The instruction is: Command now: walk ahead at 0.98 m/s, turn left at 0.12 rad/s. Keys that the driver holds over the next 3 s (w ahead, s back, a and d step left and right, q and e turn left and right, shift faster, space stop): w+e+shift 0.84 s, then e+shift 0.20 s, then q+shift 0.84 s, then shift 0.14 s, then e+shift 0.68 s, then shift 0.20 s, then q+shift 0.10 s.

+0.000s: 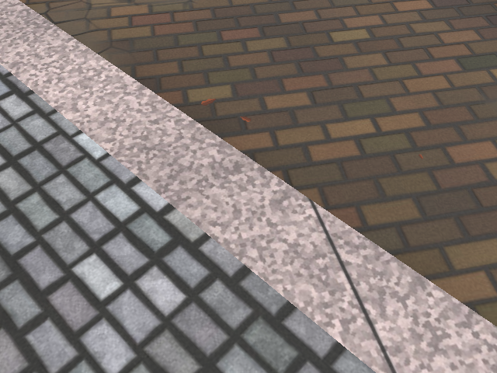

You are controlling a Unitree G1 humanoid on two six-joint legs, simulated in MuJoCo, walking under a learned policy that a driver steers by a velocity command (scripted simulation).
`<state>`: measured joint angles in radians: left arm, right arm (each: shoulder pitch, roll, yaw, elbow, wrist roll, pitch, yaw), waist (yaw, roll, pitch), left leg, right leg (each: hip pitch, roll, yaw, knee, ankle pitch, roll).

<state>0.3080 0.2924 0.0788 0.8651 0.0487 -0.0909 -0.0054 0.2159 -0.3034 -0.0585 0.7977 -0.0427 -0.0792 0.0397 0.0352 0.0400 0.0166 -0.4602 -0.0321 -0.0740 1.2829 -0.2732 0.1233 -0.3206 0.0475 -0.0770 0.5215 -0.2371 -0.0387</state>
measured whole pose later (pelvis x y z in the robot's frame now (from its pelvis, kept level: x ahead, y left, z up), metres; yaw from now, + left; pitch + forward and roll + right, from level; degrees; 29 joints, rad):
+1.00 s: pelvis +0.84 -0.18 +0.00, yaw -47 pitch +0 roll +1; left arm 0.48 0.31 0.07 0.84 0.06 -0.10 -0.02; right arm 0.02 -0.26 0.01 0.59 -0.06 -0.07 0.01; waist 0.09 0.00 0.06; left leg -0.72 0.09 -0.14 0.87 0.00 -0.05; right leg -0.09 0.22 0.18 0.49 -0.36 -0.17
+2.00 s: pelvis +1.10 -0.34 -0.15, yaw -15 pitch +3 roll -1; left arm 0.19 0.32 0.10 0.71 0.01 0.02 0.03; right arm 0.16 -0.28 -0.07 0.58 0.00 0.04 0.01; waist 0.03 -0.04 -0.01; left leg -0.43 0.00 0.02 0.70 -0.36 0.04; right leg -0.47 -0.13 -0.08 0.91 -0.48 0.07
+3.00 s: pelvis +1.19 -0.43 -0.14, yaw -48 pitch +3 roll +0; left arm 0.15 0.25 0.04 0.65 0.01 0.03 0.02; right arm 0.12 -0.25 -0.07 0.66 -0.01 -0.01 0.01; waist -0.01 0.02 -0.01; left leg -0.38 -0.02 -0.07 0.57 -0.22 -0.03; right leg -0.25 0.13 0.22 0.63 -0.40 -0.05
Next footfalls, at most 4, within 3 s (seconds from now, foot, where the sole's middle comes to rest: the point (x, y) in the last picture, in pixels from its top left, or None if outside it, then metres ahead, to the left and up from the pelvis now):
0.26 left None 0.42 0.13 -0.77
0.70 right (323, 269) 0.78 -0.17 -0.77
1.16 left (343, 200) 1.16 -0.29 -0.91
1.54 right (411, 219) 1.08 -0.52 -0.91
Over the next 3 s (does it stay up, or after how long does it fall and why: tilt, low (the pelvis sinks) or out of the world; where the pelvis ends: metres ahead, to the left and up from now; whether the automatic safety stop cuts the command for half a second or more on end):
stays up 1.19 -0.43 -0.14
